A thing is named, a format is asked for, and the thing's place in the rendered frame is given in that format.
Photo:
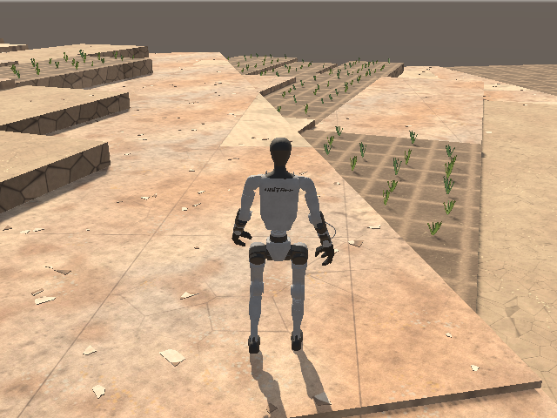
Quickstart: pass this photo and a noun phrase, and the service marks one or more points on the robot left forearm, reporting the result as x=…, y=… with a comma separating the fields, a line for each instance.
x=239, y=225

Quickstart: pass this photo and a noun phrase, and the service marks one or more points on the right robot hand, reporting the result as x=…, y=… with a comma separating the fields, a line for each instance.
x=328, y=251

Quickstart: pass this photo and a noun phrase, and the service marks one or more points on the robot right thigh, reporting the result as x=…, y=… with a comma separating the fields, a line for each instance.
x=299, y=257

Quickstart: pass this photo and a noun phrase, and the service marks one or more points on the robot right upper arm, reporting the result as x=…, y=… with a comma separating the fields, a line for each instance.
x=311, y=198

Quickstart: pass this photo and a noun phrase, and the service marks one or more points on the left robot hand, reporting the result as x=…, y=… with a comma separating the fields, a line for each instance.
x=238, y=241

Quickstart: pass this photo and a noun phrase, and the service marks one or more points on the robot right forearm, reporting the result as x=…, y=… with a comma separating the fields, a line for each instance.
x=322, y=232

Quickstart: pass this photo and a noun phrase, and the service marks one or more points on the robot left upper arm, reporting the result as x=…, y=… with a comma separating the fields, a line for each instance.
x=252, y=183

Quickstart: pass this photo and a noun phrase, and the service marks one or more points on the robot right shin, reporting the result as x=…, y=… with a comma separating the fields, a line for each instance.
x=298, y=312

